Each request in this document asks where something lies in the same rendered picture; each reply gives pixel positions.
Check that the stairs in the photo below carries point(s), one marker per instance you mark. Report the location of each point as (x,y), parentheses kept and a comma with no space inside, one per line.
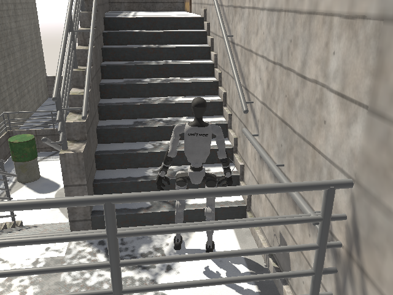
(36,229)
(152,69)

